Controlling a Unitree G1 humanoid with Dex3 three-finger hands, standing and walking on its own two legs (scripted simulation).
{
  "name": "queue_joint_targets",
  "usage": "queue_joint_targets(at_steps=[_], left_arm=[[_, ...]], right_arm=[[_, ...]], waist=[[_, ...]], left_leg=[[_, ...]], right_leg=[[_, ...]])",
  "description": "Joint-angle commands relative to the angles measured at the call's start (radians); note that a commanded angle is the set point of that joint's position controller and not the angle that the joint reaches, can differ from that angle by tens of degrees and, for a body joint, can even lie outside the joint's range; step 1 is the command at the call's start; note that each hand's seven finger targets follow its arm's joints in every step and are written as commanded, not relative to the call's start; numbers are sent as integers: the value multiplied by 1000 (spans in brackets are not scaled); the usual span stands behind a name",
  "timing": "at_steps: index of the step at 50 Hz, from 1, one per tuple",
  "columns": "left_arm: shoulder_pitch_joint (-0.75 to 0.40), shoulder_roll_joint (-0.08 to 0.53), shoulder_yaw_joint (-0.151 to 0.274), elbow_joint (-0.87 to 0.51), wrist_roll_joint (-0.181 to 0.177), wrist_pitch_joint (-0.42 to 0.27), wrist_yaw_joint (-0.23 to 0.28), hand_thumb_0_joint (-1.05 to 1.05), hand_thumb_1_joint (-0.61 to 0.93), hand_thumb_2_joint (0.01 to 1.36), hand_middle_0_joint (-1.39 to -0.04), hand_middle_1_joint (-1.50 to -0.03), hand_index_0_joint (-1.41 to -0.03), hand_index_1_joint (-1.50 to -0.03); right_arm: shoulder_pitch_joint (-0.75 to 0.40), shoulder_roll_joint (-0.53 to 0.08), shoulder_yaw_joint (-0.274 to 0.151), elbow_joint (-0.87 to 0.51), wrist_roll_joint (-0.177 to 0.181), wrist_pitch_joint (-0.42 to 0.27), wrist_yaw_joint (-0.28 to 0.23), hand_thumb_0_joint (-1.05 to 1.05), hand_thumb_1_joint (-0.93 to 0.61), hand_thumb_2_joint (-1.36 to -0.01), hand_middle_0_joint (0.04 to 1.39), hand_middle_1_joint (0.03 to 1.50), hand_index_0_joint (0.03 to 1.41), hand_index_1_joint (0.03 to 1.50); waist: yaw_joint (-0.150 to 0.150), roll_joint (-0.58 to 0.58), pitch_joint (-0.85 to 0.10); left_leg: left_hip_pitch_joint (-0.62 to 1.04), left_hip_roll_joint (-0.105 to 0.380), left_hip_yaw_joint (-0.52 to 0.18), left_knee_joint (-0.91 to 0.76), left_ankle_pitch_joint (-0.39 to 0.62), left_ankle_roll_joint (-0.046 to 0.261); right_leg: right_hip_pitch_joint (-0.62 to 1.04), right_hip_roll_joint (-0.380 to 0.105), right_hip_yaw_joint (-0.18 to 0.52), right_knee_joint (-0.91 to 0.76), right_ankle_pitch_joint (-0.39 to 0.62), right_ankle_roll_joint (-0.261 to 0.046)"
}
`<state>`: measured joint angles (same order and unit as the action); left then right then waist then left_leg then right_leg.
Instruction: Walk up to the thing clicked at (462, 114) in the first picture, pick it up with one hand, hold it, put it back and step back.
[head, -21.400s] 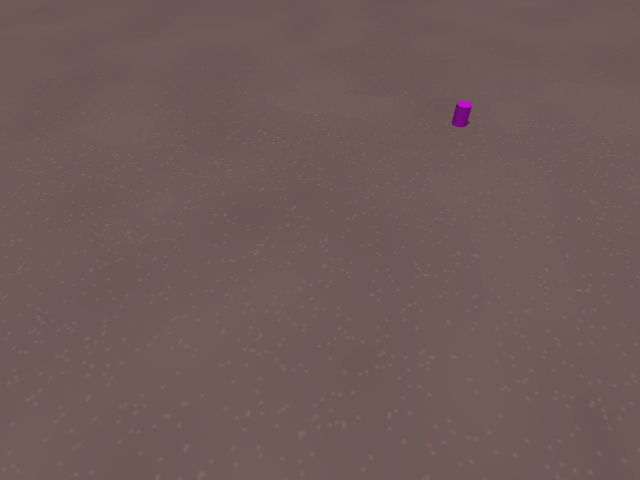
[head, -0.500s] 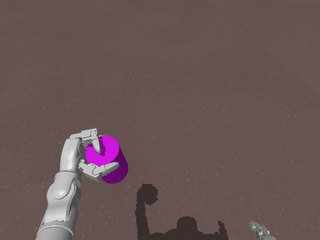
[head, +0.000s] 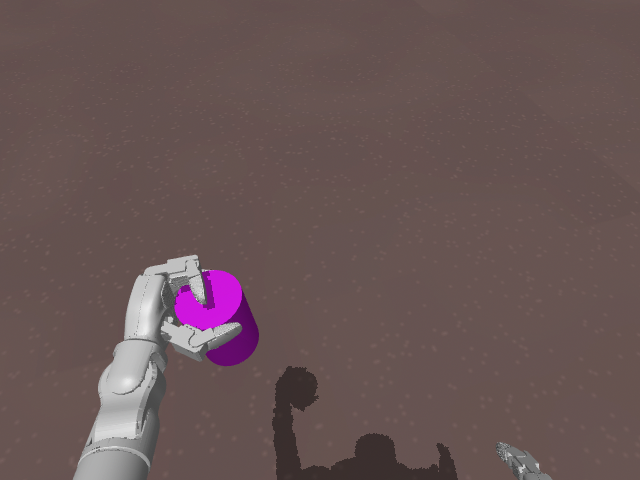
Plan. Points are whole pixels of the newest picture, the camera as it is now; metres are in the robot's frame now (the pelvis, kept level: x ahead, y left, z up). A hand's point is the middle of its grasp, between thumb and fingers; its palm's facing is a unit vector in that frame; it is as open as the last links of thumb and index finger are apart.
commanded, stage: hold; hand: left
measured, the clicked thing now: (220, 320) +0.34 +0.15 -0.02
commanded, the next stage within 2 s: crouch in 0.48 s
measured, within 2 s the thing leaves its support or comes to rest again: neither
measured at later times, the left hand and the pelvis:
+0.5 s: hand (203, 310) +0.32 +0.16 +0.04, palm faces -0.01 -1.00 -0.02, open 7.0 cm; pelvis -0.01 +0.00 +0.00, yaw +0 degrees
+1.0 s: hand (221, 335) +0.34 +0.16 -0.06, palm faces +0.04 -1.00 -0.02, open 7.1 cm; pelvis -0.02 +0.00 -0.05, yaw +1 degrees
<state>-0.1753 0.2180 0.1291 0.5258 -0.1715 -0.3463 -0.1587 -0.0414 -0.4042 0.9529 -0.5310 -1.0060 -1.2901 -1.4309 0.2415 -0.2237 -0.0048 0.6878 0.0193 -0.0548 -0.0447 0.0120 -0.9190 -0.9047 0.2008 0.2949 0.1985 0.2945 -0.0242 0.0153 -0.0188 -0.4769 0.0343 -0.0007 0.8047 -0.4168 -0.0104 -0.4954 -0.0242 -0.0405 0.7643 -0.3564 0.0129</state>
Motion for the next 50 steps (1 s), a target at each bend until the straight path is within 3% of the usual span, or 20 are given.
queue_joint_targets(at_steps=[1, 2, 4, 7, 13, 14, 15, 17, 19, 20, 23, 27, 30, 33, 34, 36, 41, 43, 45, 50], left_arm=[[-351, 135, 71, -297, -44, -109, 0, 0, 183, 1221, -1279, -1444, -1298, -1438], [-359, 163, 97, -339, -45, -113, 7, 0, 171, 1222, -1274, -1442, -1291, -1437], [-356, 129, 65, -310, -46, -112, 9, 0, 159, 1218, -1272, -1444, -1290, -1438], [-355, 168, 101, -295, -34, -115, 20, 0, 141, 1202, -1256, -1419, -1271, -1417], [-348, 127, 54, -253, -29, -115, 1, 0, 190, 1219, -1270, -1436, -1288, -1430], [-380, 156, 79, -302, -32, -123, 1, 0, 196, 1211, -1278, -1439, -1296, -1432], [-367, 126, 46, -237, -25, -115, -2, 0, 202, 1215, -1285, -1443, -1304, -1436], [-394, 151, 69, -246, -33, -122, -5, 0, 197, 1206, -1282, -1435, -1300, -1429], [-389, 130, 47, -274, -39, -126, -7, 0, 186, 1206, -1278, -1437, -1297, -1431], [-391, 148, 77, -304, -45, -129, -1, 0, 169, 1210, -1272, -1434, -1288, -1430], [-360, 110, 39, -258, -45, -121, 1, 0, 169, 1207, -1271, -1434, -1291, -1428], [-395, 154, 83, -268, -36, -130, 15, 0, 159, 1214, -1275, -1433, -1291, -1430], [-392, 121, 49, -279, -34, -134, 15, 0, 281, 1211, -1263, -1376, -1279, -1368], [-336, 153, 96, -203, -19, -131, 28, 0, 327, 1222, -1260, -1375, -1277, -1366], [-350, 111, 58, -178, -17, -132, 30, 0, 304, 1211, -1262, -1374, -1280, -1365], [-350, 96, 68, -132, -16, -141, 40, 0, 274, 1216, -1249, -1368, -1264, -1362], [-385, 103, 88, -35, -3, -211, 46, 0, 301, 1218, -1233, -1362, -1251, -1354], [-450, 137, 109, -42, 9, -262, 44, 0, 281, 1226, -1230, -1369, -1247, -1363], [-482, 111, 87, 15, 12, -305, 37, 0, 290, 1224, -1237, -1372, -1253, -1366], [-537, 148, 105, 136, 5, -420, -3, 0, 247, 1217, -1250, -1381, -1262, -1379]], right_arm=[[-16, -134, -48, -123, -3, -38, -3, 0, -922, -906, 199, 300, 199, 300], [-15, -141, -53, -126, -1, -39, -4, 0, -922, -906, 199, 300, 199, 300], [-20, -137, -47, -126, -1, -38, -7, 0, -922, -906, 199, 300, 199, 300], [-19, -136, -49, -114, -5, -37, -9, 0, -924, -907, 199, 300, 199, 300], [-23, -142, -54, -119, -7, -34, -4, 0, -916, -904, 199, 300, 199, 300], [-29, -141, -53, -124, -5, -35, -5, 0, -922, -906, 199, 300, 199, 300], [-22, -141, -53, -119, -7, -35, -4, 0, -922, -905, 199, 300, 199, 300], [-23, -145, -52, -117, -5, -39, -6, 0, -923, -906, 199, 300, 199, 300], [-28, -146, -52, -124, -3, -44, -3, 0, -923, -906, 199, 300, 199, 300], [-24, -149, -55, -126, -2, -44, -2, 0, -924, -907, 199, 300, 199, 300], [-18, -147, -51, -120, -4, -46, 1, 0, -922, -906, 199, 300, 199, 300], [-36, -140, -48, -126, -3, -47, -2, 0, -919, -906, 199, 300, 199, 300], [-36, -138, -46, -133, -2, -47, 1, 0, -866, -896, 199, 300, 200, 300], [-42, -135, -48, -125, -5, -46, 0, 0, -870, -899, 199, 300, 200, 300], [-38, -133, -47, -120, -8, -47, 2, 0, -873, -899, 199, 300, 200, 300], [-35, -136, -52, -111, -12, -47, 11, 0, -875, -901, 199, 300, 199, 300], [-33, -135, -57, -102, -25, -52, 25, 0, -873, -899, 199, 299, 199, 299], [-15, -139, -63, -86, -34, -57, 32, 0, -873, -900, 199, 300, 199, 300], [-8, -147, -68, -85, -42, -61, 39, 0, -882, -902, 199, 300, 200, 300], [-2, -170, -62, -73, -58, -74, 58, 0, -901, -906, 198, 300, 199, 300]], waist=[[-2, 12, -325], [13, 14, -339], [-6, -8, -309], [2, 6, -300], [-7, 18, -278], [1, 40, -314], [-16, 25, -286], [-15, 24, -289], [-13, 21, -295], [2, 27, -332], [-7, 9, -299], [0, -6, -277], [-2, 10, -275], [7, -15, -265], [-15, -23, -240], [-18, -15, -212], [-23, -62, -220], [-32, -9, -313], [-59, -13, -355], [-67, 49, -511]], left_leg=[[113, -29, 1, -106, 321, 11], [119, -29, 2, -112, 316, 11], [115, -30, 5, -112, 295, 15], [100, -32, 11, -110, 283, 17], [87, -26, 2, -126, 237, 12], [103, -29, 4, -123, 239, 12], [93, -25, -1, -123, 239, 11], [93, -27, 2, -121, 226, 13], [98, -24, -5, -128, 225, 10], [118, -21, -9, -129, 239, 7], [98, -19, -12, -129, 257, 3], [61, -28, 1, -124, 182, 17], [74, -28, -2, -134, 172, 13], [38, -34, 9, -118, 157, 19], [26, -31, 7, -112, 149, 21], [-10, -29, 1, -97, 133, 18], [-139, -35, -1, -7, 71, 25], [-155, -37, -3, 56, 90, 21], [-207, -36, -16, 125, 94, 20], [-391, -38, -46, 370, 135, 15]], right_leg=[[170, 22, -3, -80, 310, -24], [183, 22, -2, -83, 308, -25], [169, 21, 1, -91, 297, -20], [166, 18, 6, -96, 293, -19], [139, 25, -2, -90, 236, -28], [151, 23, 1, -92, 239, -27], [131, 26, -3, -87, 236, -29], [132, 25, 0, -91, 227, -26], [129, 26, -5, -85, 222, -28], [140, 28, -8, -80, 227, -32], [131, 33, -13, -77, 232, -33], [119, 23, -1, -96, 187, -25], [122, 26, -4, -91, 176, -28], [126, 20, 4, -99, 168, -23], [92, 22, 4, -92, 166, -23], [41, 22, 0, -69, 150, -26], [-42, 15, 9, 2, 98, -22], [-93, 13, 18, 70, 120, -26], [-183, 19, 12, 144, 119, -30], [-455, 20, 2, 390, 102, -42]])
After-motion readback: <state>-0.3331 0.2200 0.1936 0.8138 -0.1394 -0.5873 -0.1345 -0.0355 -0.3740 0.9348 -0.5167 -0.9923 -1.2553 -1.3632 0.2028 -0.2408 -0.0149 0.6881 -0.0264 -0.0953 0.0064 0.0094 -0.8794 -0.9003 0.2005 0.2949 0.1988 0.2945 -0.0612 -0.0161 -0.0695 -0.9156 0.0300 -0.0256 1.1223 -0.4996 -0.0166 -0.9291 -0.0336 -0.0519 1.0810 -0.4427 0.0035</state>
